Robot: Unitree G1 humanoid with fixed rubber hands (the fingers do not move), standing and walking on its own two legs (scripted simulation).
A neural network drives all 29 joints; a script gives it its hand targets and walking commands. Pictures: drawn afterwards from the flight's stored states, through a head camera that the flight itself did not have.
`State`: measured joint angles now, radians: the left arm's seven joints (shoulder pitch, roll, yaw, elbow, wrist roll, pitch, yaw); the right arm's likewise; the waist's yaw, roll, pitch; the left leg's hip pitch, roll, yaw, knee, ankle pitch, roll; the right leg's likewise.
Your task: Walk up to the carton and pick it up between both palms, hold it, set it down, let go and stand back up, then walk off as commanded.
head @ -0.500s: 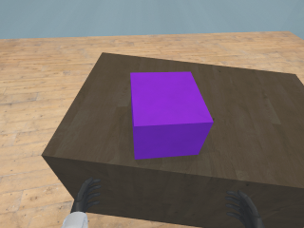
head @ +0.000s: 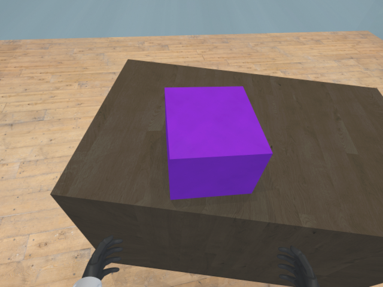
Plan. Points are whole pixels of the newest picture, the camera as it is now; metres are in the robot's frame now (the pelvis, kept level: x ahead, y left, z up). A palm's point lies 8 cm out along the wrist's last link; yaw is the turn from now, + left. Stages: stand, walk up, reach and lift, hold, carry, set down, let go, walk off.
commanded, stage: set down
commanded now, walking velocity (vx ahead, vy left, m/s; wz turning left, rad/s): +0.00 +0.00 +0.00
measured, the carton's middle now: (208, 140) +0.50 +0.00 -0.01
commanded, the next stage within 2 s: let go in 0.16 s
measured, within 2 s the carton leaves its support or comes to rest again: neither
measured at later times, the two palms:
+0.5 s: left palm (93, 276) +0.15 +0.21 -0.08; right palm (301, 285) +0.17 -0.22 -0.07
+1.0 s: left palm out of the picture +0.11 +0.26 -0.10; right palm out of the picture +0.14 -0.30 -0.08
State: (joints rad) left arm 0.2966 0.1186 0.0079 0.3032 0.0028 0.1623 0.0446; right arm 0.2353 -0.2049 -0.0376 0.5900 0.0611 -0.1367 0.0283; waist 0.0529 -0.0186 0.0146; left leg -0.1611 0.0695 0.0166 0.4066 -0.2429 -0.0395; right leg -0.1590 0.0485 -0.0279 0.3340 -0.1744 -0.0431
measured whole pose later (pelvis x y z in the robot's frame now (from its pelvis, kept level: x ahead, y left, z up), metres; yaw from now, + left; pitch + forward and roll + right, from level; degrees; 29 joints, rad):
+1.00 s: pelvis +0.01 -0.01 +0.00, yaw +0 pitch +0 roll +0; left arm 0.28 0.30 0.01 0.61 0.03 0.00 0.01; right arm 0.23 -0.36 -0.04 0.73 0.00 -0.03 0.01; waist 0.05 -0.04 0.03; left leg -0.14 0.06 0.02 0.41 -0.26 -0.04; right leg -0.18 0.04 -0.03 0.43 -0.24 -0.04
